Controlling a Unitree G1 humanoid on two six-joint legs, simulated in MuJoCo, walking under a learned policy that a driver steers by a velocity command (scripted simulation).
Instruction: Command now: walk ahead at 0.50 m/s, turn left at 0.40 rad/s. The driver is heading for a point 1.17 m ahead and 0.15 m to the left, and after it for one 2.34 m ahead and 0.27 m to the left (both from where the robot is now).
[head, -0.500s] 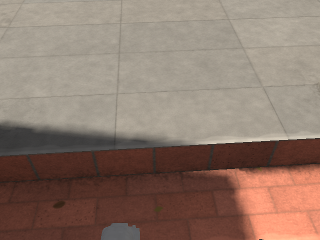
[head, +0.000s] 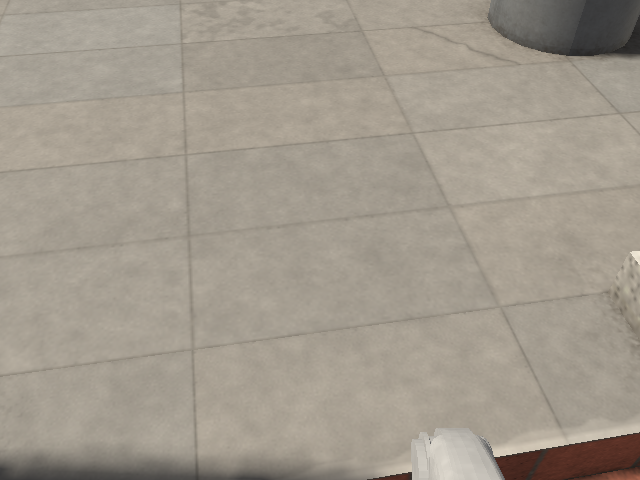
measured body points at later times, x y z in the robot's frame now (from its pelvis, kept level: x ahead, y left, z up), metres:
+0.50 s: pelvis +0.28 -0.03 +0.15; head +0.26 -0.02 +0.60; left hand +0.13 +0.14 -0.01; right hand +0.51 -0.17 +0.04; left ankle +0.31 +0.12 -0.29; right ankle +0.24 -0.13 -0.58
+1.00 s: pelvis +0.53 +0.12 +0.29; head +0.54 +0.11 +0.74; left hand +0.54 +0.37 +0.15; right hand +0.59 -0.13 +0.13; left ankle +0.49 +0.18 -0.42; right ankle +0.60 -0.05 -0.26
